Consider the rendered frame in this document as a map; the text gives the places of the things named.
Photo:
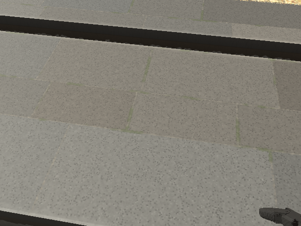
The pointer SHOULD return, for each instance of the robot right hand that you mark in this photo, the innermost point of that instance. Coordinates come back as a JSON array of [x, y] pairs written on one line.
[[286, 217]]

